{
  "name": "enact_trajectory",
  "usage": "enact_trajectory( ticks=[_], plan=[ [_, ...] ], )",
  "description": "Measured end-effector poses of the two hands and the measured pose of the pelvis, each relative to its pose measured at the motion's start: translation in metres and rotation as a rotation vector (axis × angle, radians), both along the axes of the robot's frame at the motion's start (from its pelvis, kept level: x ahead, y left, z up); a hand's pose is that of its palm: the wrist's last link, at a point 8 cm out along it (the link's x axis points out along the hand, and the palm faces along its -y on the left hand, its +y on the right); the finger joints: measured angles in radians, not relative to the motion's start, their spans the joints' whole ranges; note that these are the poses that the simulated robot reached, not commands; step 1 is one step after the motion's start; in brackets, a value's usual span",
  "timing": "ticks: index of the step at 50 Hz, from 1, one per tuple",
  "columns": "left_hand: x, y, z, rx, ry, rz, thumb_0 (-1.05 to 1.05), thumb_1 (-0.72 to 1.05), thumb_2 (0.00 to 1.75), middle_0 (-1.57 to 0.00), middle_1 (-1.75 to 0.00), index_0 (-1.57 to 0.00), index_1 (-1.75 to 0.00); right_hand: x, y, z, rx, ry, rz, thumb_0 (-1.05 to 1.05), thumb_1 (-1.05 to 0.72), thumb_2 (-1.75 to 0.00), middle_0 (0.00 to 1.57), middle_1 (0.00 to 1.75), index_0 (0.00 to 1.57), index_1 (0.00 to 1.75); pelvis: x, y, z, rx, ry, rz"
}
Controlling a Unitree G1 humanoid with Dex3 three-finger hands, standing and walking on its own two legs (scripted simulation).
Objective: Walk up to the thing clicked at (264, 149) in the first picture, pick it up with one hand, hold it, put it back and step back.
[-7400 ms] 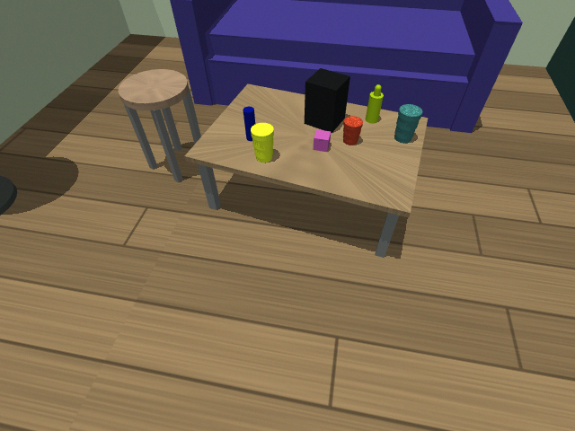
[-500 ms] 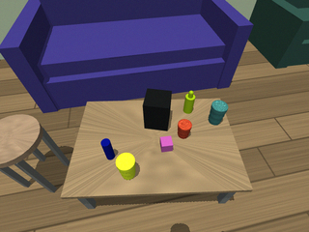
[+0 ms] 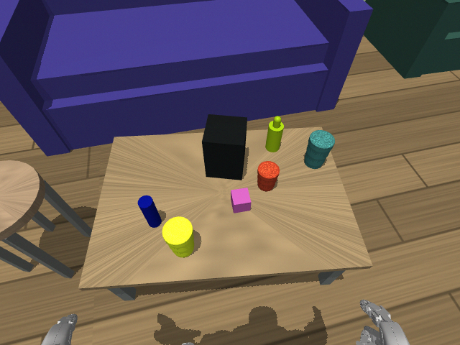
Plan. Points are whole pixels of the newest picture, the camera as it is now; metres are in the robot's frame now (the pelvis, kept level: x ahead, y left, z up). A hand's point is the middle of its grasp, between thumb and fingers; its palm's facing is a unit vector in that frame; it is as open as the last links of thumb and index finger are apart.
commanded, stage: go down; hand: left
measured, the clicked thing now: (180, 239) +0.44 +0.16 -0.35
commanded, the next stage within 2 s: none
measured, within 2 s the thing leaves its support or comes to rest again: neither
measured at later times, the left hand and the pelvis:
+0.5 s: hand out of the picture +0.15 +0.27 -0.13, palm faces +0.07 -0.95 -0.31, open 17.5 cm; pelvis +0.01 +0.00 -0.04, yaw +0 degrees
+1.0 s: hand out of the picture +0.13 +0.28 -0.13, palm faces +0.09 -0.94 -0.33, open 17.5 cm; pelvis -0.02 +0.01 -0.05, yaw +1 degrees
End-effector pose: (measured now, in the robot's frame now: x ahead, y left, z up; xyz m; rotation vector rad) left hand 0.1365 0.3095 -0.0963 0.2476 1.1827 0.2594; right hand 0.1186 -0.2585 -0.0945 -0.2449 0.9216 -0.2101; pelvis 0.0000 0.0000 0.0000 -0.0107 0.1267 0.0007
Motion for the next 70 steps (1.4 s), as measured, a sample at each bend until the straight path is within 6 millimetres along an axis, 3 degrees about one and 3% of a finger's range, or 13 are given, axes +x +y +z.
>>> enact_trajectory(
  ticks=[9,17,31,58,64,70],
  plan=[
    [0.012,0.005,0.001,0.005,-0.072,-0.013,-0.01,-0.48,0.09,-0.07,-0.07,-0.06,-0.08,0.029,-0.003,-0.001,-0.049,-0.075,0.022,0.01,-0.89,-0.9,0.21,0.3,0.21,0.3,0.009,-0.003,-0.013,-0.009,0.037,0.008],
    [0.014,0.009,0.004,-0.002,-0.07,-0.027,-0.01,-0.54,0.06,-0.07,-0.06,-0.06,-0.07,0.037,-0.001,-0.004,-0.057,-0.135,0.01,0.01,-0.88,-0.89,0.21,0.3,0.21,0.3,0.011,-0.002,-0.023,-0.017,0.059,0.01],
    [-0.004,0.008,0.002,0.003,-0.094,-0.027,-0.01,-0.59,0.05,-0.08,-0.05,-0.07,-0.07,0.027,0.009,-0.019,-0.059,-0.171,0.002,0.02,-0.89,-0.9,0.21,0.3,0.21,0.3,0.0,0.001,-0.042,-0.031,0.09,0.012],
    [-0.025,0.013,0.005,0.016,-0.126,-0.015,-0.01,-0.59,0.11,-0.07,-0.08,-0.05,-0.1,0.011,0.019,-0.017,-0.093,-0.264,-0.003,0.02,-0.86,-0.89,0.21,0.3,0.21,0.3,-0.017,0.007,-0.051,-0.05,0.085,0.019],
    [-0.012,0.018,0.007,0.026,-0.166,-0.008,-0.01,-0.58,0.13,-0.06,-0.08,-0.05,-0.11,0.01,0.02,-0.019,-0.1,-0.261,0.004,0.02,-0.86,-0.89,0.21,0.3,0.21,0.3,-0.018,0.007,-0.052,-0.051,0.084,0.021],
    [0.028,0.031,0.019,0.035,-0.286,-0.008,-0.01,-0.55,0.14,-0.06,-0.07,-0.04,-0.1,0.005,0.018,-0.021,-0.116,-0.236,0.013,0.02,-0.87,-0.89,0.21,0.3,0.21,0.3,-0.018,0.005,-0.052,-0.052,0.084,0.023]
  ],
)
